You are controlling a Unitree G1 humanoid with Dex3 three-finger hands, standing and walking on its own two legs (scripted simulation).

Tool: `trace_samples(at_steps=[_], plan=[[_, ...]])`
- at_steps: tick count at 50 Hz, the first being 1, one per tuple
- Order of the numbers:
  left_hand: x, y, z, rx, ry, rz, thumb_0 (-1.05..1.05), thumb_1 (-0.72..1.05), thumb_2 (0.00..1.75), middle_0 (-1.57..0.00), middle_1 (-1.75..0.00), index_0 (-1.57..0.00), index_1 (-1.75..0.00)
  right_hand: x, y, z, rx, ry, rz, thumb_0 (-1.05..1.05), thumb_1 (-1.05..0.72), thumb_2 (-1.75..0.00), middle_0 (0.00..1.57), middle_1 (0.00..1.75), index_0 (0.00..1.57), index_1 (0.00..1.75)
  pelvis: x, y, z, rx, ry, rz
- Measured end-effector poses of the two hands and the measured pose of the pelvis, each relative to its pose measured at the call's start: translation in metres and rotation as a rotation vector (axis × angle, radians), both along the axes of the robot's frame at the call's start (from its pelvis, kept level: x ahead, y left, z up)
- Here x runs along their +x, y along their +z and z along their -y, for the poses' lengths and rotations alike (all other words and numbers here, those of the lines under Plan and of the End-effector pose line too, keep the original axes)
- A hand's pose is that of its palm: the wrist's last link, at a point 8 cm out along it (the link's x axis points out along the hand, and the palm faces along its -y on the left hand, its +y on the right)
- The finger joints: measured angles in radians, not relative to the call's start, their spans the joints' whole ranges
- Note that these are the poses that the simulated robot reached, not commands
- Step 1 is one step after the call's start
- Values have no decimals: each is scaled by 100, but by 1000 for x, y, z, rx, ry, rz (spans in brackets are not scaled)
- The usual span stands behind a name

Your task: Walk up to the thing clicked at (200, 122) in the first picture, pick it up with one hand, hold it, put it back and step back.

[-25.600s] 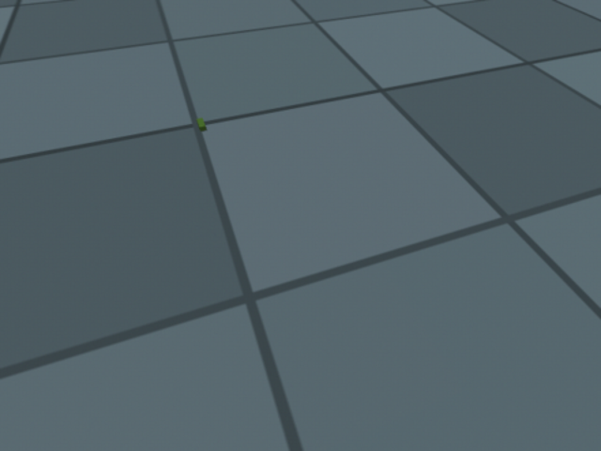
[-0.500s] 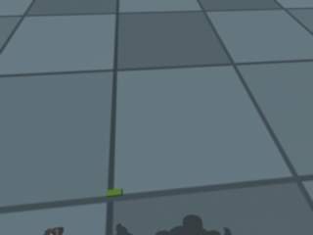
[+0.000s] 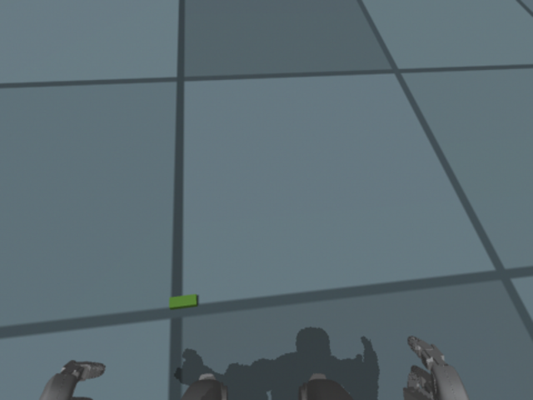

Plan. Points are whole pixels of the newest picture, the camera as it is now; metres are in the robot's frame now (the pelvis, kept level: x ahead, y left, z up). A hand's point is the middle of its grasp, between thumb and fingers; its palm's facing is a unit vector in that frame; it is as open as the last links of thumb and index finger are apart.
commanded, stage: rise first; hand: left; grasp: from above
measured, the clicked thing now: (183, 301) +0.45 +0.25 -0.70
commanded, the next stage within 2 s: none
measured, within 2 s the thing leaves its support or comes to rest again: neither
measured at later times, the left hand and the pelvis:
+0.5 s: hand out of the picture +0.15 +0.28 -0.23, palm faces -0.32 -0.76 -0.57, open 12.9 cm; pelvis -0.02 +0.00 -0.09, yaw +0 degrees
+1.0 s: hand (131, 338) +0.29 +0.32 -0.43, palm faces -0.48 -0.24 -0.84, open 12.0 cm; pelvis -0.09 -0.01 -0.29, yaw -3 degrees
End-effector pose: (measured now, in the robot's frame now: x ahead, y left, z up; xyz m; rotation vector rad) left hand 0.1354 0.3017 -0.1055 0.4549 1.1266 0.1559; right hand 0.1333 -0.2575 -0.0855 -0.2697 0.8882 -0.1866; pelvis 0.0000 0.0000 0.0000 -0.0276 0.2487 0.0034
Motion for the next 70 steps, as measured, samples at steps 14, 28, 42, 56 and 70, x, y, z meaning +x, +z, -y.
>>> trace_samples(at_steps=[14, 28, 42, 56, 70], plan=[[-6, -21, -3, 53, -70, -9, -1, -34, 77, -33, -84, -33, -85, 31, -21, -16, 0, 68, 105, 1, -94, -90, 20, 30, 20, 30, -3, -32, -2, -14, 6, -80], [37, -103, -17, 225, -345, 36, -1, -33, 77, -32, -85, -32, -86, 20, -110, -2, -11, 121, 76, 1, -92, -90, 20, 30, 21, 30, -28, -112, 1, -7, -1, -230], [126, -214, -25, 492, -665, 150, 0, -28, 77, -35, -82, -35, -83, -48, -271, 24, -4, 100, -168, 1, -93, -90, 20, 30, 20, 29, -70, -238, 10, -8, -20, -348], [186, -291, -23, 629, -902, 243, 0, -15, 70, -41, -71, -42, -72, -151, -344, 27, -33, 16, -436, 1, -89, -89, 20, 30, 20, 29, -94, -318, 3, -50, -48, -330], [223, -341, -22, 697, -1008, 269, 0, -14, 69, -41, -66, -41, -67, -183, -362, 21, -77, -13, -564, 1, -90, -90, 20, 30, 20, 29, -93, -355, -8, -83, -57, -331]])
